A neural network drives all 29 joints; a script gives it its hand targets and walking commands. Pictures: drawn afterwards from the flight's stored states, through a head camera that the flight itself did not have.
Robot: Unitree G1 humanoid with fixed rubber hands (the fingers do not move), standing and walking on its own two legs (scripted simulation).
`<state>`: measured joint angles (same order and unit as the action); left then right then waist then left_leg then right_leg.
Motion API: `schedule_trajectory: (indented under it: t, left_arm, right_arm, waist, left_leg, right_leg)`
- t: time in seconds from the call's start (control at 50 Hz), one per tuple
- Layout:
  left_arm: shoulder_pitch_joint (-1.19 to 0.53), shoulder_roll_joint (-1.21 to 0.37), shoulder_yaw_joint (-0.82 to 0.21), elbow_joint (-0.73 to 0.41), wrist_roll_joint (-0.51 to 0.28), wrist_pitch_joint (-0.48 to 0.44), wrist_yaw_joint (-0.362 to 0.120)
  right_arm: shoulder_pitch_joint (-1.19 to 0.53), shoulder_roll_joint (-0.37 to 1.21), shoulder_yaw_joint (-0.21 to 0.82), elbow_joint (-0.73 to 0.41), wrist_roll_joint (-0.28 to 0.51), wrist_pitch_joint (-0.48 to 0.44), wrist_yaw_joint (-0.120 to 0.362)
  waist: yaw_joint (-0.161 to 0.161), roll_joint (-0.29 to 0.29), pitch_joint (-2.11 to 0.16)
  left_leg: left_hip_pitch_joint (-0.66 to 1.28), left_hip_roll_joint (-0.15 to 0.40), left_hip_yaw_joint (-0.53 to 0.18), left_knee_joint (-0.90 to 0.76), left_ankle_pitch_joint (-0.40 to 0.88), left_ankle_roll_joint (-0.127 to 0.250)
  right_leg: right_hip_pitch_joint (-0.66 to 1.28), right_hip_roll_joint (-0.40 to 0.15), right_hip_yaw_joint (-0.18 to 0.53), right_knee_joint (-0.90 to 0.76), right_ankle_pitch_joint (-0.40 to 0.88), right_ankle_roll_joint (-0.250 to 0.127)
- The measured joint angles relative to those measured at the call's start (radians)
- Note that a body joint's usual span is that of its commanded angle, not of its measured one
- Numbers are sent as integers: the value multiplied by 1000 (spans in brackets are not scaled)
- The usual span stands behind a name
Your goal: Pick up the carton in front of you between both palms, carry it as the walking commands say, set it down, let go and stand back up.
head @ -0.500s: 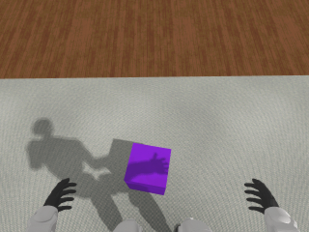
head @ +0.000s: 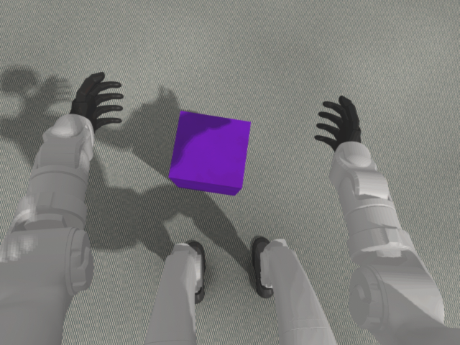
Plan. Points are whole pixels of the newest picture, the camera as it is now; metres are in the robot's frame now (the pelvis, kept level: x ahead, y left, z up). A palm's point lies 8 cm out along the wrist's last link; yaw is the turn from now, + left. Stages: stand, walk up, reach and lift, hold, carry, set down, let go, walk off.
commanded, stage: reach and lift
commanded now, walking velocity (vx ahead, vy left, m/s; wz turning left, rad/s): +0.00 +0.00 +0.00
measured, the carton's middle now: (210, 158) +0.51 +0.03 -0.54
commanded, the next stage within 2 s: none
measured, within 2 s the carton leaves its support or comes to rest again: leaves its support in 1.94 s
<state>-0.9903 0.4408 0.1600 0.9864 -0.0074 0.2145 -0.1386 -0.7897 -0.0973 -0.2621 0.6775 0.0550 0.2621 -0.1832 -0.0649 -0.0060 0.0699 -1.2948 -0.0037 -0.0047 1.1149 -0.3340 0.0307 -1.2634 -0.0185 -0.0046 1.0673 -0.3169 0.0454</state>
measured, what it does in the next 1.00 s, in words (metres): lowers itself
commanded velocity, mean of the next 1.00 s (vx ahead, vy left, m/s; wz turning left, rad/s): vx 0.00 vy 0.00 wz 0.00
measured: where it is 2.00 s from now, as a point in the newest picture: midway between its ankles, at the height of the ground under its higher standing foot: (231, 280)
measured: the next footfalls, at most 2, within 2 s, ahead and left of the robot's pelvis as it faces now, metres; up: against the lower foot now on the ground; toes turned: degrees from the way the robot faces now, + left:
none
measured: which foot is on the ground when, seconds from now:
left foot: down 0.00-1.00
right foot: down 0.00-1.00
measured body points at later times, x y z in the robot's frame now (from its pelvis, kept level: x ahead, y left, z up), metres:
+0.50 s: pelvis +0.02 +0.00 -0.07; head +0.35 +0.04 +0.24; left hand +0.56 +0.21 -0.22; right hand +0.49 -0.17 -0.22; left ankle +0.09 +0.10 -0.63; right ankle +0.09 -0.15 -0.63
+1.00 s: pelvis -0.04 -0.02 -0.26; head +0.33 +0.02 -0.02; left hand +0.54 +0.20 -0.44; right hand +0.49 -0.17 -0.44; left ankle +0.09 +0.10 -0.63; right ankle +0.09 -0.15 -0.63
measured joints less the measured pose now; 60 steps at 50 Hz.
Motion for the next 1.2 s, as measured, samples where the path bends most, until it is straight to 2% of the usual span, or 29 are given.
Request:
schedule_trajectory:
  t: [0.12, 0.2, 0.34, 0.44, 0.52, 0.6, 0.74, 0.86, 1.04, 1.1, 1.2]
  left_arm:
    - [-248, 23, 20, 103, 44, 11, -7]
    - [-348, 19, 47, 124, 87, 0, -6]
    - [-330, -34, 109, 91, 148, -50, 12]
    - [-265, -78, 136, 85, 152, -94, 36]
    - [-247, -87, 124, 90, 127, -116, 59]
    - [-251, -51, 68, 88, 61, -131, 78]
    - [-319, 53, -55, 85, -72, -128, 88]
    - [-442, 117, -124, 145, -129, -108, 87]
    - [-609, 139, -191, 307, -165, -128, 88]
    - [-632, 145, -218, 322, -182, -142, 94]
    - [-616, 146, -247, 292, -197, -159, 105]
  right_arm:
    - [-209, 39, -101, 42, -50, 8, -13]
    - [-290, 68, -164, 40, -97, -9, -8]
    - [-258, 104, -219, 22, -152, -87, 26]
    - [-206, 105, -224, 58, -161, -150, 44]
    - [-198, 89, -202, 83, -138, -177, 41]
    - [-226, 71, -153, 95, -85, -186, 19]
    - [-308, 25, -44, 94, 47, -162, -34]
    - [-421, -9, 11, 137, 117, -130, -66]
    - [-590, -42, 13, 311, 126, -154, -49]
    - [-642, -70, 27, 370, 143, -168, -39]
    - [-675, -91, 45, 399, 182, -197, -27]
  waist:
    - [-18, -1, 21]
    - [-23, -5, 25]
    - [-10, -8, -37]
    - [3, 2, -118]
    - [17, -1, -149]
    - [26, -7, -131]
    - [24, -24, -16]
    - [14, -38, 110]
    - [14, -50, 271]
    - [13, -61, 309]
    - [16, -74, 357]
  left_leg:
    - [-129, -8, -3, 37, 18, 9]
    - [-194, -12, -4, 42, 22, 14]
    - [-293, -11, -3, 49, 5, 18]
    - [-421, -11, -13, 145, -44, 15]
    - [-550, -12, -24, 272, -90, 4]
    - [-679, -8, -40, 423, -132, -10]
    - [-846, -4, -65, 686, -176, -30]
    - [-919, -4, -71, 842, -175, -35]
    - [-971, -1, -62, 977, -173, -23]
    - [-986, 2, -58, 1014, -179, -18]
    - [-980, 16, -49, 1072, -209, -5]
  right_leg:
    - [-121, -7, -2, 31, 16, 9]
    - [-183, -10, -2, 32, 21, 14]
    - [-280, -8, -1, 34, 7, 17]
    - [-406, 14, 23, 133, -47, 27]
    - [-533, 30, 31, 263, -103, 30]
    - [-661, 43, 19, 416, -145, 25]
    - [-828, 59, -3, 680, -192, 12]
    - [-903, 69, -8, 837, -191, 16]
    - [-953, 81, 3, 969, -188, 35]
    - [-967, 85, 7, 1004, -193, 42]
    - [-964, 100, 16, 1055, -214, 55]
